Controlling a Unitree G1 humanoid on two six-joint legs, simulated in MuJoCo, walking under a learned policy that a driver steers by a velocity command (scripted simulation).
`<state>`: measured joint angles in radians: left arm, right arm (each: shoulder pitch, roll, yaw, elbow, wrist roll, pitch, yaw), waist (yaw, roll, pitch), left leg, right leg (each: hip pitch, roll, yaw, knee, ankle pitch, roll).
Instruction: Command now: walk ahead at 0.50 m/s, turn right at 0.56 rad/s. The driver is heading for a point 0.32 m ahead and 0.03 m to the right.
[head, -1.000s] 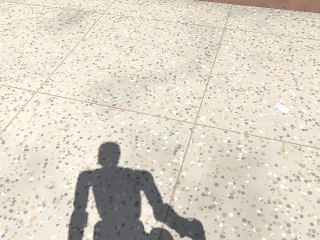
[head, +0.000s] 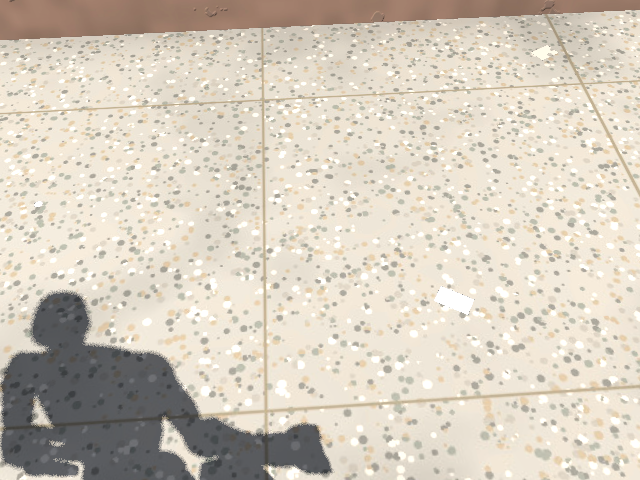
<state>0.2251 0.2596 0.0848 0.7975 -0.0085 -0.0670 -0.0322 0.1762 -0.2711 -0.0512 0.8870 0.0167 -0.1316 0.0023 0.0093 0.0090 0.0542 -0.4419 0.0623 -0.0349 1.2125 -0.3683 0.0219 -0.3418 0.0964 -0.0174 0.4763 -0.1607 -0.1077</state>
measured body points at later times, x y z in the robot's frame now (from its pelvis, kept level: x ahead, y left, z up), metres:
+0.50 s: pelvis +0.24 +0.05 +0.00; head +0.28 +0.05 +0.44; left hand +0.38 +0.31 -0.13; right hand +0.35 -0.22 -0.11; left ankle +0.35 +0.13 -0.73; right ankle +0.17 -0.08 -0.68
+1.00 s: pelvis +0.31 +0.02 +0.00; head +0.32 +0.01 +0.45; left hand +0.44 +0.25 -0.13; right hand +0.36 -0.25 -0.14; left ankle +0.35 +0.13 -0.73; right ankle +0.26 -0.11 -0.73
